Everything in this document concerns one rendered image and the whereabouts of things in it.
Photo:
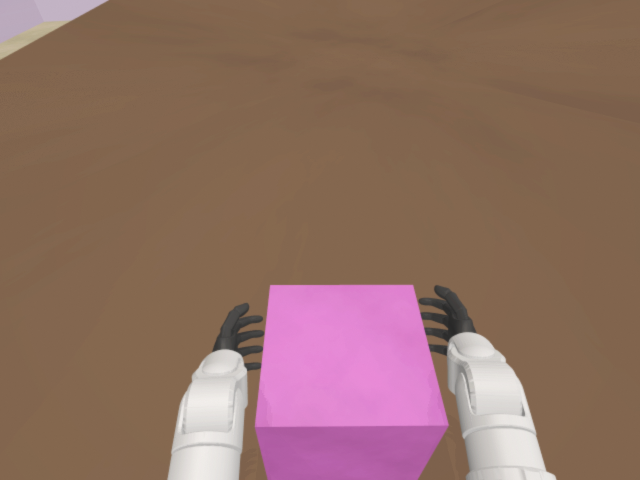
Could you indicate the right robot forearm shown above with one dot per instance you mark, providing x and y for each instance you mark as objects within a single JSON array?
[{"x": 495, "y": 419}]

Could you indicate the left robot forearm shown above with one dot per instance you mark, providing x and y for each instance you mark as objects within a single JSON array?
[{"x": 208, "y": 436}]

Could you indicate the carton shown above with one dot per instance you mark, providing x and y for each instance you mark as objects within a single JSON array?
[{"x": 348, "y": 389}]

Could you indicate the left robot hand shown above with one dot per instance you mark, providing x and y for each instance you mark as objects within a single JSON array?
[{"x": 229, "y": 338}]

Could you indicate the right robot hand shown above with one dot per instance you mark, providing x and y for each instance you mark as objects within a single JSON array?
[{"x": 457, "y": 320}]

